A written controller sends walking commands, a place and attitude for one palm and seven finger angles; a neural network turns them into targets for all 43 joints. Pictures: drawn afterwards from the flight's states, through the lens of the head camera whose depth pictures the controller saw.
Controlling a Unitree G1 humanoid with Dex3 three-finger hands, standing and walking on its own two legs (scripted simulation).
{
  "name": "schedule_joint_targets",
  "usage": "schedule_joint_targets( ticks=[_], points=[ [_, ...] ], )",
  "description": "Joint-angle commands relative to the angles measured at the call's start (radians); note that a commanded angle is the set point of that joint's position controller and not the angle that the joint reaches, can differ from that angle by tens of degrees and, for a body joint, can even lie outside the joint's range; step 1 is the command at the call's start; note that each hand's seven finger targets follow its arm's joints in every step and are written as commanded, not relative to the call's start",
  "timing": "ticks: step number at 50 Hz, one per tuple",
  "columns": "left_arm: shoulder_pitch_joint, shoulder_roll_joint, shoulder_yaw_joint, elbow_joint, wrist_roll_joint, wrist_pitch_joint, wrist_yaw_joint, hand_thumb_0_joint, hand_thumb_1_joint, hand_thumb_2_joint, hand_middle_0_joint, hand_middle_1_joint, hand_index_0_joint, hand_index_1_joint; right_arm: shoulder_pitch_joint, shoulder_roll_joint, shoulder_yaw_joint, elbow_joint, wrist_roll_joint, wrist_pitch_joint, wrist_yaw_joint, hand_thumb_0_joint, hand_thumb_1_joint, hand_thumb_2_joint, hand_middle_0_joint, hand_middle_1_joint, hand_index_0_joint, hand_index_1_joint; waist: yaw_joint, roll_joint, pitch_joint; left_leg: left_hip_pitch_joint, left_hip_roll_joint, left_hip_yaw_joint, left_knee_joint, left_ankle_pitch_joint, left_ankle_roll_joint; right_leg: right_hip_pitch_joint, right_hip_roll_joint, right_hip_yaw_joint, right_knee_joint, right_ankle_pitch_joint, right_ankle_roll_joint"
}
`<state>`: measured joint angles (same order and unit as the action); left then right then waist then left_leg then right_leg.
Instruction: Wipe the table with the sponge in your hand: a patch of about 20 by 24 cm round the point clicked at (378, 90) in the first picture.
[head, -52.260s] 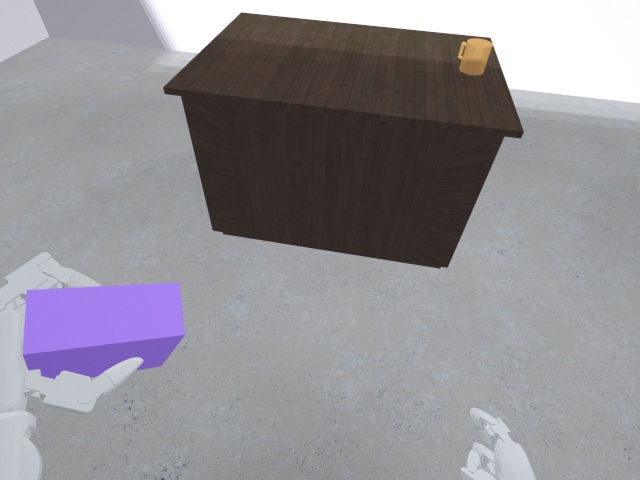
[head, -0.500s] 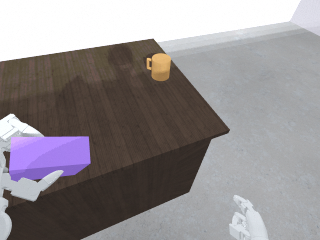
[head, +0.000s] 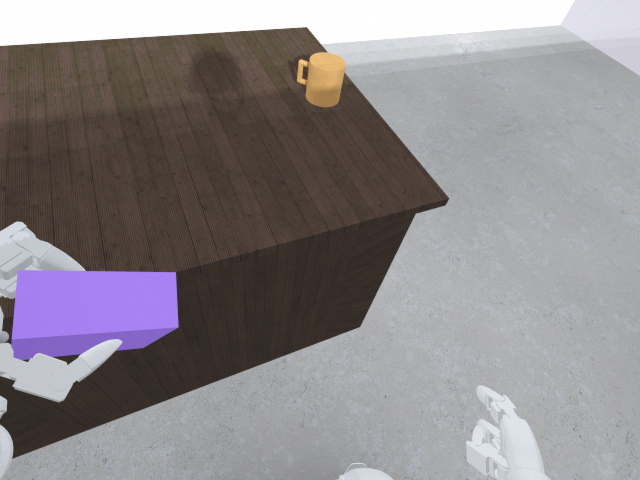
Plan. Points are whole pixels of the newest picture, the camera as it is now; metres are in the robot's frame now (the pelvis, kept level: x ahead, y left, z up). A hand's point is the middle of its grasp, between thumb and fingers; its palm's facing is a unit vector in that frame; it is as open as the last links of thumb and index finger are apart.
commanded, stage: stop stepping back and stand still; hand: left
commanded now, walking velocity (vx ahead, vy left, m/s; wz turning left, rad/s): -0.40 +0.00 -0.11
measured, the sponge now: (115, 315) +0.25 +0.22 +0.11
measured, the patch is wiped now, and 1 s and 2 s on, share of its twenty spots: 1.00 1.00 1.00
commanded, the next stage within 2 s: stand and wait in 0.98 s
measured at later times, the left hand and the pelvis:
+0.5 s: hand out of the picture +0.09 +0.22 +0.15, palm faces +0.34 -0.90 -0.27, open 9.5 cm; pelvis -0.13 -0.01 -0.02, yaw +0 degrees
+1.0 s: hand out of the picture +0.04 +0.20 +0.17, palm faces +0.34 -0.87 -0.37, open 9.5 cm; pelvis -0.17 -0.03 +0.00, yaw -1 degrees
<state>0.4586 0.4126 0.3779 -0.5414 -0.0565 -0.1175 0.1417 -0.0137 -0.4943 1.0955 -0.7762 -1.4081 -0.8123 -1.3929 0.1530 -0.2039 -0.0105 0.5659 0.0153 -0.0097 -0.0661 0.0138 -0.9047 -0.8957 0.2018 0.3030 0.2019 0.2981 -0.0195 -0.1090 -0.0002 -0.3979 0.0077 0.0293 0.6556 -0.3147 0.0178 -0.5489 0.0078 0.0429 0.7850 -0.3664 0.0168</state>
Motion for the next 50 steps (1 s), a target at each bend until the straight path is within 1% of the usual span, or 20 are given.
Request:
schedule_joint_targets(
  ticks=[1,9,12,15,16,22,24,25,26,27,29,33,34,35,36,38,42,45,48,50],
  points=[
    [-0.010,0.146,0.073,-0.494,-0.007,-0.093,0.006,0.000,0.100,1.300,-1.200,-1.600,-1.200,-1.600,-0.007,-0.136,-0.047,-0.130,-0.011,-0.123,0.037,0.000,-0.900,-0.900,0.200,0.300,0.200,0.300,0.014,0.311,-0.290,0.359,0.318,-0.232,-0.190,0.898,0.112,-0.090,0.001,0.049,0.264,-0.139,0.011],
    [-0.019,0.102,0.062,-0.171,0.001,-0.010,0.014,0.000,0.100,1.300,-1.200,-1.600,-1.200,-1.600,-0.025,-0.143,-0.017,-0.127,0.008,-0.123,0.022,0.000,-0.900,-0.900,0.200,0.300,0.200,0.300,0.001,0.341,-0.107,-0.021,0.198,-0.188,-0.370,-0.349,0.045,0.274,0.044,-0.113,-0.173,-0.013,-0.001],
    [-0.032,0.105,0.048,-0.054,0.008,-0.002,-0.009,0.000,0.100,1.300,-1.200,-1.600,-1.200,-1.600,-0.031,-0.134,-0.009,-0.122,0.006,-0.089,0.023,0.000,-0.900,-0.900,0.200,0.300,0.200,0.300,0.008,0.158,-0.094,-0.106,0.074,-0.042,-0.113,-0.364,0.004,0.381,0.010,-0.123,-0.386,0.108,-0.056],
    [-0.157,0.110,0.005,-0.099,-0.009,-0.013,-0.023,0.000,0.100,1.300,-1.200,-1.600,-1.200,-1.600,-0.054,-0.120,-0.019,-0.118,0.034,-0.081,0.021,0.000,-0.900,-0.900,0.200,0.300,0.200,0.300,-0.005,-0.239,-0.085,-0.082,0.005,-0.037,0.582,-0.145,-0.007,0.111,-0.294,0.233,-0.594,-0.006,-0.200],
    [-0.182,0.115,0.003,-0.102,-0.006,-0.016,-0.030,0.000,0.100,1.300,-1.200,-1.600,-1.200,-1.600,-0.060,-0.133,-0.020,-0.108,0.032,-0.082,0.024,0.000,-0.900,-0.900,0.200,0.300,0.200,0.300,-0.014,-0.239,-0.066,-0.068,0.020,-0.070,0.639,-0.076,-0.007,0.042,-0.280,0.222,-0.589,-0.003,-0.200],
    [-0.213,0.165,0.027,-0.270,0.002,-0.040,-0.002,0.000,0.100,1.300,-1.200,-1.600,-1.200,-1.600,-0.053,-0.137,0.002,-0.113,0.024,-0.098,0.003,0.000,-0.900,-0.900,0.200,0.300,0.200,0.300,-0.013,0.277,-0.040,0.154,0.063,-0.026,-0.041,-0.140,0.041,-0.102,-0.164,-0.022,-0.259,-0.126,-0.128],
    [-0.169,0.162,0.056,-0.322,0.006,-0.052,0.016,0.000,0.100,1.300,-1.200,-1.600,-1.200,-1.600,-0.020,-0.165,-0.004,-0.143,0.013,-0.126,-0.003,0.000,-0.900,-0.900,0.200,0.300,0.200,0.300,-0.005,0.653,-0.099,0.157,0.269,-0.428,-0.420,-0.439,0.146,-0.153,0.051,-0.134,0.278,-0.197,-0.040],
    [-0.177,0.184,0.080,-0.340,0.021,-0.057,0.019,0.000,0.100,1.300,-1.200,-1.600,-1.200,-1.600,-0.030,-0.146,-0.012,-0.151,0.022,-0.146,-0.001,0.000,-0.900,-0.900,0.200,0.300,0.200,0.300,-0.001,0.561,-0.092,0.080,0.312,-0.451,-0.448,-0.394,0.190,-0.167,0.020,-0.049,0.416,-0.147,-0.030],
    [-0.091,0.206,0.137,-0.269,0.040,-0.058,0.016,0.000,0.100,1.300,-1.200,-1.600,-1.200,-1.600,-0.023,-0.158,-0.042,-0.143,0.018,-0.163,0.001,0.000,-0.900,-0.900,0.200,0.300,0.200,0.300,0.048,0.353,-0.226,0.138,0.254,-0.235,-0.311,0.021,0.145,-0.043,-0.012,-0.037,0.396,-0.086,-0.017],
    [-0.113,0.228,0.132,-0.362,0.010,-0.064,0.013,0.000,0.100,1.300,-1.200,-1.600,-1.200,-1.600,0.046,-0.138,-0.026,-0.117,0.016,-0.160,0.020,0.000,-0.900,-0.900,0.200,0.300,0.200,0.300,0.000,0.393,-0.275,0.266,0.224,-0.261,-0.281,0.002,0.151,-0.125,0.017,-0.085,0.405,-0.126,-0.007],
    [-0.099,0.150,0.065,-0.267,0.009,-0.056,0.008,0.000,0.100,1.300,-1.200,-1.600,-1.200,-1.600,0.011,-0.118,-0.003,-0.106,0.019,-0.177,0.026,0.000,-0.900,-0.900,0.200,0.300,0.200,0.300,-0.013,0.324,-0.088,0.144,0.302,-0.394,-0.353,-0.047,0.184,-0.147,-0.068,-0.016,0.253,-0.098,-0.009],
    [-0.095,0.096,0.027,-0.032,0.003,-0.029,-0.004,0.000,0.100,1.300,-1.200,-1.600,-1.200,-1.600,-0.033,-0.167,-0.001,-0.102,0.004,-0.162,0.003,0.000,-0.900,-0.900,0.200,0.300,0.200,0.300,0.050,0.164,-0.005,-0.243,0.186,-0.164,-0.158,-0.357,0.085,0.432,0.010,-0.122,-0.230,0.015,-0.033],
    [-0.092,0.087,0.014,0.002,0.012,-0.025,-0.011,0.000,0.100,1.300,-1.200,-1.600,-1.200,-1.600,-0.025,-0.161,-0.008,-0.096,0.001,-0.150,0.002,0.000,-0.900,-0.900,0.200,0.300,0.200,0.300,0.051,0.006,-0.006,-0.289,0.079,-0.037,0.120,-0.319,0.057,0.473,-0.034,-0.055,-0.362,0.026,-0.070],
    [-0.113,0.109,0.011,-0.001,0.012,-0.021,-0.021,0.000,0.100,1.300,-1.200,-1.600,-1.200,-1.600,-0.040,-0.150,-0.022,-0.109,0.010,-0.135,0.006,0.000,-0.900,-0.900,0.200,0.300,0.200,0.300,0.040,-0.261,-0.031,-0.358,0.000,0.033,0.487,-0.285,0.024,0.429,-0.262,0.324,-0.543,-0.127,-0.157],
    [-0.168,0.119,0.012,-0.052,-0.004,-0.032,-0.033,0.000,0.100,1.300,-1.200,-1.600,-1.200,-1.600,-0.041,-0.155,-0.024,-0.118,0.018,-0.141,0.005,0.000,-0.900,-0.900,0.200,0.300,0.200,0.300,0.014,-0.253,-0.035,-0.333,0.008,-0.061,0.670,-0.159,0.009,0.318,-0.355,0.491,-0.627,-0.087,-0.191],
    [-0.191,0.154,0.044,-0.120,0.006,-0.061,-0.037,0.000,0.100,1.300,-1.200,-1.600,-1.200,-1.600,-0.020,-0.138,-0.022,-0.084,0.015,-0.135,0.021,0.000,-0.900,-0.900,0.200,0.300,0.200,0.300,-0.013,0.002,-0.062,-0.254,0.067,-0.103,0.645,-0.099,0.012,0.218,-0.358,0.442,-0.607,-0.214,-0.227],
    [-0.135,0.159,0.045,-0.278,-0.004,-0.066,-0.014,0.000,0.100,1.300,-1.200,-1.600,-1.200,-1.600,-0.059,-0.089,0.006,-0.106,0.004,-0.117,0.010,0.000,-0.900,-0.900,0.200,0.300,0.200,0.300,-0.014,0.064,-0.054,0.081,0.099,-0.034,0.228,-0.072,0.032,-0.025,-0.279,0.138,-0.546,-0.234,-0.164],
    [-0.056,0.155,0.057,-0.263,-0.006,-0.056,0.025,0.000,0.100,1.300,-1.200,-1.600,-1.200,-1.600,-0.032,-0.099,0.011,-0.108,-0.008,-0.138,-0.021,0.000,-0.900,-0.900,0.200,0.300,0.200,0.300,-0.001,0.113,-0.135,0.222,0.021,0.058,-0.110,-0.103,0.039,0.083,-0.191,0.067,-0.437,-0.298,-0.115],
    [-0.068,0.124,0.055,-0.259,-0.005,-0.050,0.045,0.000,0.100,1.300,-1.200,-1.600,-1.200,-1.600,-0.029,-0.147,-0.003,-0.126,-0.003,-0.149,-0.032,0.000,-0.900,-0.900,0.200,0.300,0.200,0.300,0.012,0.442,-0.120,0.166,0.261,-0.335,-0.406,-0.320,0.148,0.105,0.008,-0.109,-0.017,-0.100,-0.010],
    [-0.063,0.118,0.060,-0.183,-0.002,-0.034,0.041,0.000,0.100,1.300,-1.200,-1.600,-1.200,-1.600,-0.008,-0.135,-0.012,-0.110,0.009,-0.152,-0.024,0.000,-0.900,-0.900,0.200,0.300,0.200,0.300,0.011,0.310,-0.106,0.065,0.211,-0.248,-0.351,-0.196,0.113,0.203,-0.002,-0.092,-0.052,-0.084,-0.001]
  ],
)
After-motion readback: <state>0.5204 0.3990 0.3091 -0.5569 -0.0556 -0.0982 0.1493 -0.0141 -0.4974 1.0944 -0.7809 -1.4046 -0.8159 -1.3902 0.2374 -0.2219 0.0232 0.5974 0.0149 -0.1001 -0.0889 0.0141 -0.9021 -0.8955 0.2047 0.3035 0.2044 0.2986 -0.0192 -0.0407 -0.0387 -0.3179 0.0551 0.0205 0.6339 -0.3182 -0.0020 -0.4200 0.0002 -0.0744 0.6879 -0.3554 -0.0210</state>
